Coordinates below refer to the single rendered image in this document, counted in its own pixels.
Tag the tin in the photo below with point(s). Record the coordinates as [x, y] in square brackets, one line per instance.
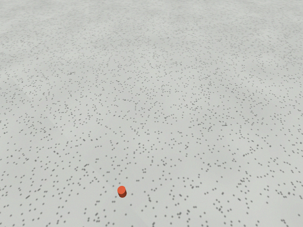
[121, 191]

